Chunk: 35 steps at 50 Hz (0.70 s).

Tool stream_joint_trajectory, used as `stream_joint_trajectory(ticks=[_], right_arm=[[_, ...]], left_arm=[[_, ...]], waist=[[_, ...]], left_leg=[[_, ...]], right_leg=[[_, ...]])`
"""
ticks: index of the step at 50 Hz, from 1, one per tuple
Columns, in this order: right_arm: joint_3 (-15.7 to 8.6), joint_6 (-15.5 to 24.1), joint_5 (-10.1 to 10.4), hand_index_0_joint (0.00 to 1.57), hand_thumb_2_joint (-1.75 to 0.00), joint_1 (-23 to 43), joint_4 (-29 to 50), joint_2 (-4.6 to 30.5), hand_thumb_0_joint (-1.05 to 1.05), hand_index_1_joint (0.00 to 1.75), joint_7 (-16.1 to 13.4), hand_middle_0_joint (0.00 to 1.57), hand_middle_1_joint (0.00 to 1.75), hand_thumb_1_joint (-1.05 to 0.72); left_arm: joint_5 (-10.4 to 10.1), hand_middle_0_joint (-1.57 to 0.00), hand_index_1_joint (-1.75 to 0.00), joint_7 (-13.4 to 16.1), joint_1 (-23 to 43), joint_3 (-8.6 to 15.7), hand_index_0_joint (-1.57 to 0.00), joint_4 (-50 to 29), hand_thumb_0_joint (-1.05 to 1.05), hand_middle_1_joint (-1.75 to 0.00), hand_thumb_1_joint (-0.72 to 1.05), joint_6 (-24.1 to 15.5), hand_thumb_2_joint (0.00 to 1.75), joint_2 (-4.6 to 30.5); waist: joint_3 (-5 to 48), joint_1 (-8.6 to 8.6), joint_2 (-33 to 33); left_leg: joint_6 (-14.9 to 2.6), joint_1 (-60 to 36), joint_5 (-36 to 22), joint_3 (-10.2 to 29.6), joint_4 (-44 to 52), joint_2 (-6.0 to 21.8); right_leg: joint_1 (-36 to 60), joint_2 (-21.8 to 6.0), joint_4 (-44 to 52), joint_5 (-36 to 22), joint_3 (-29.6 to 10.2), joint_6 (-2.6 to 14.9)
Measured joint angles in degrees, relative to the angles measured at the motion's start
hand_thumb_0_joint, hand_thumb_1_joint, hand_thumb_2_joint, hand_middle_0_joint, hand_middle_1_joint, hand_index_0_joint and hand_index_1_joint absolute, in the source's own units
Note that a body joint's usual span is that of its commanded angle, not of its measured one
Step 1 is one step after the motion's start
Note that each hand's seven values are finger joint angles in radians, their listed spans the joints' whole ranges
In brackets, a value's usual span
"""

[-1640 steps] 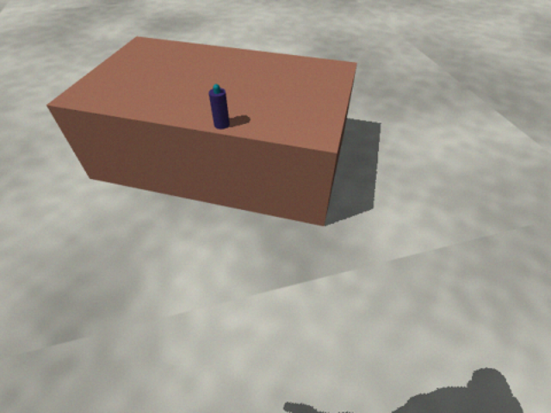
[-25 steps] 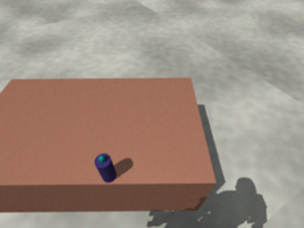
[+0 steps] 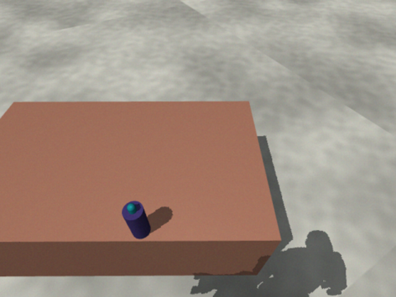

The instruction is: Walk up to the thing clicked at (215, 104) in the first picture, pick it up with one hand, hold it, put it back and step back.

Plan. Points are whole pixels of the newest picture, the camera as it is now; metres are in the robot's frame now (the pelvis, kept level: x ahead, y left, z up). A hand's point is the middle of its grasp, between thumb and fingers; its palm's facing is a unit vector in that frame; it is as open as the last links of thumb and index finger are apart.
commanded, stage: stand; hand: left
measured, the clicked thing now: (136, 218) +0.39 +0.22 -0.24
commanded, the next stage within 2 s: step back in 0.08 s
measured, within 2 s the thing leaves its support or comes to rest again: neither
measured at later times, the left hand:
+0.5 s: hand out of the picture +0.00 +0.24 -0.16, palm faces -0.05 -0.90 -0.43, open 7.4 cm
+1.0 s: hand out of the picture -0.09 +0.27 -0.17, palm faces -0.01 -0.92 -0.38, open 7.4 cm
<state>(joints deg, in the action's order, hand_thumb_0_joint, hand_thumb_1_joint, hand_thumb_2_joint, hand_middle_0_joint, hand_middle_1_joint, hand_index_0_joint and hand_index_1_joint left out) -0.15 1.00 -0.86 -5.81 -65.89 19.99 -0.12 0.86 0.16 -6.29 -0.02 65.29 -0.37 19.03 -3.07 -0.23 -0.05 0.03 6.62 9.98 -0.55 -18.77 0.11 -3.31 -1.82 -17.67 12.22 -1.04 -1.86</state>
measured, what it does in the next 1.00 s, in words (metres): walks backwards: left foot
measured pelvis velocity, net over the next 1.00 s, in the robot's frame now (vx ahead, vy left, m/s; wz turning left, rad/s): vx -0.19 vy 0.00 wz -0.01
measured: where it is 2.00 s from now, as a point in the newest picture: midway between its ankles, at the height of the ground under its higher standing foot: outside the picture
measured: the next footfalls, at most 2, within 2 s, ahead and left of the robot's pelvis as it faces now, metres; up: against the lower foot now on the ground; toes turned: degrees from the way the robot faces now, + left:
left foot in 0.70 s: -0.11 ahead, +0.12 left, +0.00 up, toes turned +1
right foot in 1.08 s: -0.20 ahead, -0.12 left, +0.00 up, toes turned +1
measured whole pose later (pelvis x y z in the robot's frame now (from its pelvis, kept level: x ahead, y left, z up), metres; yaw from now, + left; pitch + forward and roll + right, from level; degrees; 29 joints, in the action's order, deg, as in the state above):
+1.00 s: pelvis -0.19 +0.00 -0.02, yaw -1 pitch -1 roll -1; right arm -2.6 -1.7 -1.8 -6.1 -49.8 21.2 -0.6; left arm 1.0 1.1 -8.1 4.3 48.9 3.0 22.4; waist -11.0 0.7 1.5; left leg -1.7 17.9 14.9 -1.1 -34.0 0.6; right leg -21.2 4.6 -59.0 29.6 -7.2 -1.6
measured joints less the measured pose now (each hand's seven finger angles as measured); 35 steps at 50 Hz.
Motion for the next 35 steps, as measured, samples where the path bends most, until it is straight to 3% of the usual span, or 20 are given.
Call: stream_joint_trajectory(ticks=[8, 15, 18, 21, 23, 26, 29, 32, 35], right_arm=[[-0.82, -1.03, 0.42, 0.21, -0.9, 1.6, 2.24, 0.19, 0.0, 0.3, 0.49, 0.21, 0.3, -0.9], [-2.57, -2.84, 0.42, 0.21, -0.9, 3.67, 7.21, 1.26, 0.0, 0.3, 0.64, 0.21, 0.3, -0.9], [-3.26, -4.17, 0.62, 0.21, -0.9, 4.15, 8.68, 2.73, 0.0, 0.3, 0.46, 0.21, 0.3, -0.9], [-3.66, -5.01, 0.42, 0.21, -0.9, 4.21, 10.0, 3.53, 0.0, 0.3, -0.32, 0.21, 0.3, -0.9], [-3.57, -4.84, 0.93, 0.21, -0.9, 3.61, 10.76, 3.76, 0.0, 0.3, -0.22, 0.21, 0.3, -0.9], [-3.2, -4.5, 1.4, 0.21, -0.9, 1.86, 11.42, 4.05, 0.0, 0.3, -0.24, 0.21, 0.3, -0.9], [-2.6, -4.52, 1.16, 0.21, -0.9, -0.05, 11.43, 4.14, 0.0, 0.3, -0.51, 0.21, 0.3, -0.9], [-2.19, -4.58, 0.54, 0.21, -0.9, -1.25, 11.34, 3.79, 0.0, 0.3, -0.65, 0.21, 0.3, -0.9], [-2.25, -3.89, -0.25, 0.21, -0.9, -1.82, 11.48, 3.26, 0.0, 0.3, -0.33, 0.21, 0.3, -0.9]], left_arm=[[-0.78, -0.21, -0.3, 0.12, 1.05, 1.33, -0.2, -2.92, 0.0, -0.3, 0.9, 0.65, 0.89, 1.22], [-0.31, -0.21, -0.3, 0.43, 2.08, 2.7, -0.2, -7.78, 0.0, -0.3, 0.91, 2.1, 0.89, 3.97], [0.23, -0.21, -0.3, 0.27, 0.52, 3.11, -0.2, -8.74, 0.0, -0.3, 0.91, 2.02, 0.89, 3.31], [0.97, -0.21, -0.3, 0.04, -0.8, 2.85, -0.2, -9.87, 0.0, -0.3, 0.91, 2.06, 0.89, 1.91], [1.2, -0.21, -0.3, 0.1, -1.19, 2.8, -0.2, -10.51, 0.0, -0.3, 0.91, 2.37, 0.89, 1.15], [1.6, -0.21, -0.3, 0.3, -0.74, 2.66, -0.2, -11.76, 0.01, -0.3, 0.9, 2.71, 0.89, 0.56], [1.51, -0.21, -0.3, 0.78, 0.4, 2.8, -0.2, -14.19, 0.01, -0.3, 0.9, 2.45, 0.89, 0.39], [1.19, -0.21, -0.3, 1.16, 1.88, 3.03, -0.2, -16.57, 0.01, -0.3, 0.9, 2.27, 0.89, 0.69], [0.63, -0.21, -0.3, 0.98, 3.05, 3.01, -0.2, -18.16, 0.0, -0.3, 0.9, 2.62, 0.89, 1.71]], waist=[[-2.21, -0.09, 0.42], [-7.24, 0.26, 0.95], [-7.53, 0.36, -1.27], [-8.19, 1.09, -1.65], [-8.2, 1.49, -1.57], [-7.51, 1.23, -2.11], [-7.48, 1.23, -2.35], [-8.07, 0.68, -1.96], [-8.61, -0.01, -0.82]], left_leg=[[-0.23, 3.28, 0.69, -0.1, -3.45, -0.04], [0.31, 9.6, 1.89, -0.27, -10.7, 0.53], [-0.38, 13.39, 4.53, 1.21, -17.88, 1.36], [-1.22, 17.86, 17.47, 5.41, -33.53, -3.93], [-1.2, 19.61, 19.23, 6.25, -41.83, -6.32], [-0.21, 19.93, 18.04, 7.59, -47.42, -7.53], [0.74, 16.93, 17.9, 7.39, -43.46, -6.28], [0.75, 12.81, 18.41, 5.86, -33.45, -3.72], [-0.18, 7.96, 13.07, 3.87, -20.3, -1.65]], right_leg=[[-4.05, 0.01, -5.04, 1.48, -0.2, 0.26], [-12.31, 0.95, -18.35, 5.08, -0.02, 3.36], [-12.88, 2.15, -19.25, 7.31, 0.94, 2.73], [-13.79, 1.39, -19.63, 6.06, 0.2, 3.45], [-14.05, 0.75, -17.91, 4.44, -0.34, 3.46], [-15.01, 0.39, -15.64, 2.28, 0.4, 3.19], [-16.25, 0.1, -15.4, 1.21, 1.5, 2.97], [-17.63, -0.68, -16.85, 0.97, 3.05, 2.43], [-19.85, -1.61, -20.33, 1.51, 3.94, 1.49]])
